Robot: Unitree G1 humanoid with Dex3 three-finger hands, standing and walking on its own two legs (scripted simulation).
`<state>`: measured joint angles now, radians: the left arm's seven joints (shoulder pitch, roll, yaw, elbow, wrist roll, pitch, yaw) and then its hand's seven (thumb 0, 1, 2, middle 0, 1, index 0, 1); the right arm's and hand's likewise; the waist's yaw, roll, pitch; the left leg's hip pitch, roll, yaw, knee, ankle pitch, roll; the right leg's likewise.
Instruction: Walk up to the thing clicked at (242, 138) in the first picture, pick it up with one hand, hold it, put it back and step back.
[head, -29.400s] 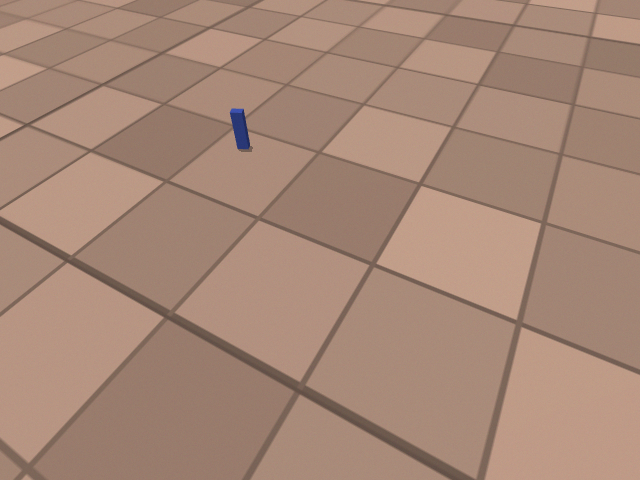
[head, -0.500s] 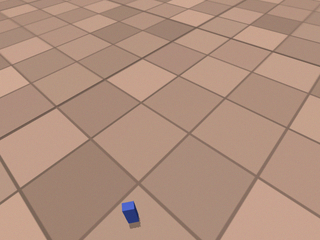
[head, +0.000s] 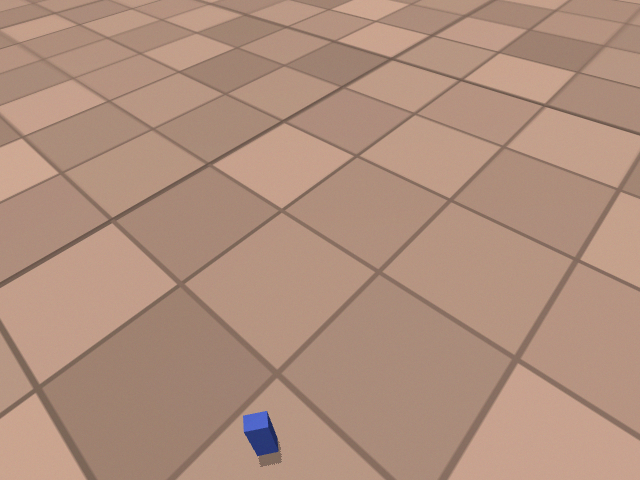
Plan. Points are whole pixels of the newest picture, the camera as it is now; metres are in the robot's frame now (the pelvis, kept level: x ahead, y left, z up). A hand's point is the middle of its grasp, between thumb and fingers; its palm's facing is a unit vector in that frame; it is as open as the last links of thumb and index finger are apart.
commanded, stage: stand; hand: left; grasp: from the side
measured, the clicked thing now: (261, 434) +0.39 +0.22 -0.67
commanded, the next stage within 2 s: step back in 0.54 s
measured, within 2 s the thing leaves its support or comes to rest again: neither
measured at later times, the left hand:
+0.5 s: hand out of the picture +0.07 +0.25 -0.15, palm faces +0.00 -0.94 -0.35, open 7.4 cm
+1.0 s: hand out of the picture +0.06 +0.32 -0.18, palm faces -0.02 -0.93 -0.36, open 7.4 cm
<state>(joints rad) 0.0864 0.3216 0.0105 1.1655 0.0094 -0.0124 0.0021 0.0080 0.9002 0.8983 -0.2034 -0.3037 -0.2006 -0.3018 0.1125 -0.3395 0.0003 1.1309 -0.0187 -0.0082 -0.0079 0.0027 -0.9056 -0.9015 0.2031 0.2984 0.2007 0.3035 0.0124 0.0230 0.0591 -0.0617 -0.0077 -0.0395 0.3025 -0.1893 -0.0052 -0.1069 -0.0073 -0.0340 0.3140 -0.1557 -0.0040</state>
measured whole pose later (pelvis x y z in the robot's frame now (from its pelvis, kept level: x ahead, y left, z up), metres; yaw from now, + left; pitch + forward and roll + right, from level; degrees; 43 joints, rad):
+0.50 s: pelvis +0.00 -0.01 +0.00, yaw +0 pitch -3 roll +0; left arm 0.10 0.33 0.01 1.16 0.01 -0.01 0.00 0.01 0.90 0.90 -0.20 -0.30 -0.20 -0.30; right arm 0.13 -0.34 0.00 1.13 -0.02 -0.01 0.00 0.00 -0.91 -0.90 0.20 0.30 0.20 0.30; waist 0.01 0.02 0.05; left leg -0.06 0.00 -0.04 0.30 -0.18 -0.01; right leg -0.11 0.00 -0.04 0.31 -0.15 -0.01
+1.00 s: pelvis -0.08 +0.06 -0.02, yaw +0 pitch -1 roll -1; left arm 0.04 0.40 0.07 0.89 0.00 0.06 0.02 0.01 0.90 0.90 -0.20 -0.30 -0.20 -0.30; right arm 0.18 -0.35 -0.04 0.95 -0.04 0.04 0.00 0.00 -0.90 -0.90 0.20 0.30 0.20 0.30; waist -0.02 -0.05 0.19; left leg -0.27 -0.02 -0.01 0.58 -0.30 0.04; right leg -0.49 0.12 0.15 1.13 -0.51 -0.01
